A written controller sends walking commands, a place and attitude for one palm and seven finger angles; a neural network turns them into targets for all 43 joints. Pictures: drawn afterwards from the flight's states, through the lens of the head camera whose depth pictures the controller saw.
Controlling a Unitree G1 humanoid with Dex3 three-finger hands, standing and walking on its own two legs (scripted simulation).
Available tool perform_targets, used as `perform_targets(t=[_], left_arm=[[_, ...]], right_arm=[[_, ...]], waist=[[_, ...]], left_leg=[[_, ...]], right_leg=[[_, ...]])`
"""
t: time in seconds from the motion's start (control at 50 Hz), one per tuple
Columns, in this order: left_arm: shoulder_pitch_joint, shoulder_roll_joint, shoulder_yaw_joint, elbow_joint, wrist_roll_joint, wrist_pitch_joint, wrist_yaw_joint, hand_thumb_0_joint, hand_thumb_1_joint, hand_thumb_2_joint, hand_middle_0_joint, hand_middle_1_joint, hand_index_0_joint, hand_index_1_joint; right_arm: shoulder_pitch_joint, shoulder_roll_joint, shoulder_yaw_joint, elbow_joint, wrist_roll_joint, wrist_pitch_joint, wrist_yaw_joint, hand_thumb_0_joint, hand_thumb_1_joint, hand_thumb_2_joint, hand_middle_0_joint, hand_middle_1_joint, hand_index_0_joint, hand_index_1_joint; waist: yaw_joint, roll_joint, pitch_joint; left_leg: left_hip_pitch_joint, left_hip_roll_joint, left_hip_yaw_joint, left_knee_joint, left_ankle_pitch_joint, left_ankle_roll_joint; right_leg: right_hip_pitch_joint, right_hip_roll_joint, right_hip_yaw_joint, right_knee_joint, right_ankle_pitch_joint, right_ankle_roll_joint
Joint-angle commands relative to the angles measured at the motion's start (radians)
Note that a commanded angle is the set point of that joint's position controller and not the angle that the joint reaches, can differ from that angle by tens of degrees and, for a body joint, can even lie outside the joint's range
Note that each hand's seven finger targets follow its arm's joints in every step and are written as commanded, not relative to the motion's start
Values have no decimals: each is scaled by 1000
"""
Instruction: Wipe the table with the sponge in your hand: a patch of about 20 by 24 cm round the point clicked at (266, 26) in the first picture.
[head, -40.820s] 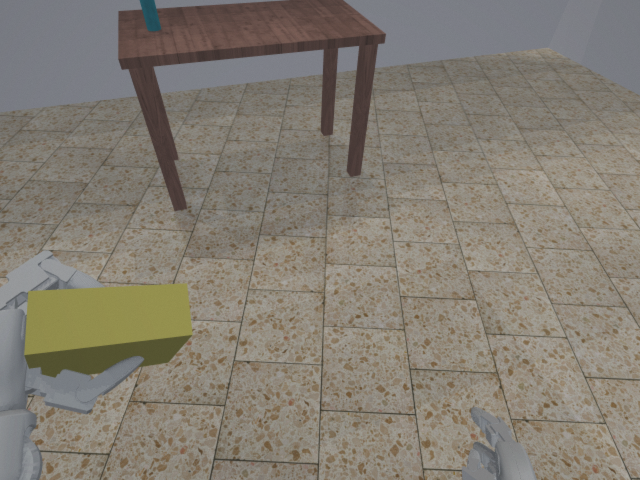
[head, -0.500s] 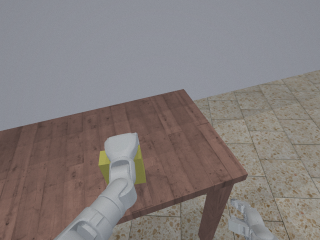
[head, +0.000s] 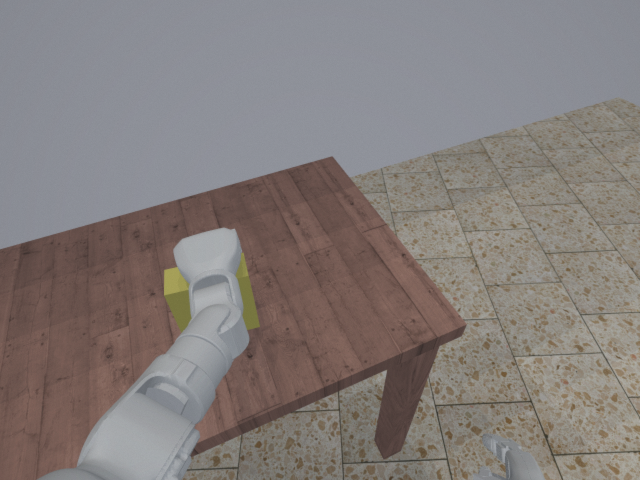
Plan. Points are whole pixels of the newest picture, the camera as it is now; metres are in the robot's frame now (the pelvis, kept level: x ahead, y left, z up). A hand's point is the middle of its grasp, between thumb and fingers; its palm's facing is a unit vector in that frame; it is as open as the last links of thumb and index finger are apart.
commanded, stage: wipe forward along the third lane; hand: left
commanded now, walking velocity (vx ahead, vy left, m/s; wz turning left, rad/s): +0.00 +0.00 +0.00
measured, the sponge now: (217, 308) +0.37 +0.19 -0.02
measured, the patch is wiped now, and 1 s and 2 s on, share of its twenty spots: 0.85 0.95 1.00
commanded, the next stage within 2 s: wipe back along the third lane in 0.94 s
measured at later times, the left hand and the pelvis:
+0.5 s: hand (208, 258) +0.43 +0.20 +0.03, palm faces -0.07 -0.05 -1.00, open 9.5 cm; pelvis +0.01 +0.02 +0.00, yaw +0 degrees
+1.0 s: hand (203, 237) +0.47 +0.22 +0.04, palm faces -0.08 +0.00 -1.00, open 9.4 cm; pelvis +0.00 +0.04 -0.01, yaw -1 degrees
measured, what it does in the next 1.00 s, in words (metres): stands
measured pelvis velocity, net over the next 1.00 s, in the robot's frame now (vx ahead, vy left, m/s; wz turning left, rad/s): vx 0.00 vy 0.04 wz -0.01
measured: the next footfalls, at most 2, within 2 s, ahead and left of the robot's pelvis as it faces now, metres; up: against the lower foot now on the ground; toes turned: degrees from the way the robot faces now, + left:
none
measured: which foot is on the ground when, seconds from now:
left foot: down 0.00-1.00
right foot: down 0.00-1.00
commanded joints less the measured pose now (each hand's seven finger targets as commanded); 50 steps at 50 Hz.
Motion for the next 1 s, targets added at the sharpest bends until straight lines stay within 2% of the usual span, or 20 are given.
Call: perform_targets(t=[0.0, 0.06, 0.08, 0.12, 0.16, 0.2, 0.32, 0.4, 0.46, 0.52, 0.54, 0.58, 0.62, 0.64, 0.66, 0.72, 0.78, 0.84, 0.86, 0.98], left_arm=[[-304, 166, 41, -30, 42, 3, 28, 0, 100, 1300, -1200, -1600, -1200, -1600], [-333, 172, 53, -21, 39, -10, 28, 0, 100, 1300, -1200, -1600, -1200, -1600], [-328, 209, 76, -4, 45, -15, 34, 0, 100, 1300, -1200, -1600, -1200, -1600], [-323, 175, 58, 14, 44, -20, 37, 0, 100, 1300, -1200, -1600, -1200, -1600], [-346, 175, 64, 9, 42, -28, 38, 0, 100, 1300, -1200, -1600, -1200, -1600], [-343, 170, 59, 32, 45, -28, 45, 0, 100, 1300, -1200, -1600, -1200, -1600], [-396, 230, 95, 77, 47, -26, 56, 0, 100, 1300, -1200, -1600, -1200, -1600], [-433, 230, 89, 98, 55, -25, 57, 0, 100, 1300, -1200, -1600, -1200, -1600], [-468, 256, 108, 113, 61, -29, 56, 0, 100, 1300, -1200, -1600, -1200, -1600], [-505, 225, 81, 135, 70, -33, 60, 0, 100, 1300, -1200, -1600, -1200, -1600], [-501, 253, 104, 148, 74, -34, 63, 0, 100, 1300, -1200, -1600, -1200, -1600], [-516, 237, 94, 156, 72, -39, 65, 0, 100, 1300, -1200, -1600, -1200, -1600], [-544, 198, 68, 174, 72, -41, 69, 0, 100, 1300, -1200, -1600, -1200, -1600], [-546, 203, 76, 184, 68, -40, 72, 0, 100, 1300, -1200, -1600, -1200, -1600], [-570, 207, 88, 180, 63, -46, 73, 0, 100, 1300, -1200, -1600, -1200, -1600], [-613, 237, 102, 215, 63, -45, 86, 0, 100, 1300, -1200, -1600, -1200, -1600], [-640, 205, 81, 236, 64, -45, 92, 0, 100, 1300, -1200, -1600, -1200, -1600], [-694, 251, 103, 275, 74, -35, 102, 0, 100, 1300, -1200, -1600, -1200, -1600], [-723, 238, 101, 268, 69, -38, 101, 0, 100, 1300, -1200, -1600, -1200, -1600], [-766, 258, 111, 312, 54, -39, 102, 0, 100, 1300, -1200, -1600, -1200, -1600]], right_arm=[[-143, -107, -26, -145, -7, -48, -8, 0, -900, -900, 200, 300, 200, 300], [-133, -105, -29, -146, -6, -52, -8, 0, -900, -900, 200, 300, 200, 300], [-118, -114, -30, -138, -9, -53, -9, 0, -900, -900, 200, 300, 200, 300], [-110, -110, -31, -136, -10, -55, -7, 0, -900, -900, 200, 300, 200, 300], [-108, -108, -33, -139, -9, -58, -4, 0, -900, -900, 200, 300, 200, 300], [-91, -113, -36, -130, -12, -58, -1, 0, -900, -900, 200, 300, 200, 300], [-72, -122, -34, -113, -14, -61, -2, 0, -900, -900, 200, 300, 200, 300], [-58, -121, -34, -110, -16, -63, 0, 0, -900, -900, 200, 300, 200, 300], [-55, -121, -34, -111, -15, -62, 1, 0, -900, -900, 200, 300, 200, 300], [-25, -123, -37, -103, -20, -66, 3, 0, -900, -900, 200, 300, 200, 300], [-19, -126, -39, -95, -23, -66, 4, 0, -900, -900, 200, 300, 200, 300], [-13, -125, -40, -96, -24, -68, 4, 0, -900, -900, 200, 300, 200, 300], [-1, -124, -43, -87, -24, -71, 10, 0, -900, -900, 200, 300, 200, 300], [6, -126, -43, -86, -24, -73, 12, 0, -900, -900, 200, 300, 200, 300], [4, -126, -45, -86, -25, -76, 12, 0, -900, -900, 200, 300, 200, 300], [27, -135, -44, -71, -28, -83, 12, 0, -900, -900, 200, 300, 200, 300], [39, -132, -48, -64, -31, -91, 17, 0, -900, -900, 200, 300, 200, 300], [60, -140, -46, -48, -32, -97, 18, 0, -900, -900, 200, 300, 200, 300], [57, -136, -48, -50, -32, -102, 18, 0, -900, -900, 200, 300, 200, 300], [99, -146, -52, -37, -35, -117, 27, 0, -900, -900, 200, 300, 200, 300]], waist=[[-5, -150, -195], [-8, -155, -214], [-7, -150, -211], [-11, -150, -212], [-10, -162, -243], [-17, -165, -235], [-29, -165, -228], [-37, -131, -243], [-39, -110, -248], [-58, -95, -255], [-54, -95, -272], [-58, -89, -290], [-75, -96, -269], [-72, -91, -273], [-77, -120, -291], [-88, -112, -277], [-95, -86, -286], [-110, -83, -278], [-114, -72, -291], [-128, -65, -332]], left_leg=[[-4, -37, -2, -34, -6, 46], [-9, -33, -4, -34, 7, 49], [-12, -33, -3, -30, 7, 48], [-14, -31, 2, -27, 13, 48], [-13, -29, -1, -27, 37, 49], [-12, -28, 5, -23, 41, 50], [-27, -24, 5, -22, 38, 50], [-18, -22, 5, -18, 50, 50], [-23, -21, -4, -18, 55, 49], [-11, -16, 0, -8, 56, 49], [-9, -14, -1, -4, 66, 48], [-3, -12, -4, -1, 82, 48], [-1, -7, -7, 4, 76, 47], [-4, -6, -8, 3, 74, 46], [-7, -4, -14, 6, 88, 47], [-18, 0, -17, 8, 65, 46], [-10, 2, -20, 13, 68, 46], [-25, 7, -26, 15, 45, 45], [-24, 8, -30, 20, 59, 47], [-33, 12, -29, 36, 61, 47]], right_leg=[[138, -81, 125, -127, 111, 38], [146, -81, 123, -124, 135, 38], [143, -80, 125, -119, 137, 38], [137, -81, 120, -118, 155, 40], [154, -80, 112, -107, 200, 39], [142, -79, 106, -105, 212, 42], [127, -79, 96, -103, 206, 46], [114, -77, 86, -97, 211, 44], [101, -75, 79, -92, 200, 39], [71, -71, 66, -88, 194, 40], [75, -70, 65, -81, 205, 39], [71, -67, 58, -71, 215, 38], [31, -62, 48, -72, 202, 38], [28, -60, 46, -70, 192, 37], [36, -59, 42, -63, 208, 37], [4, -55, 36, -60, 171, 39], [-24, -51, 28, -56, 150, 37], [-55, -47, 24, -51, 111, 37], [-56, -47, 24, -47, 126, 35], [-60, -43, 24, -35, 137, 40]])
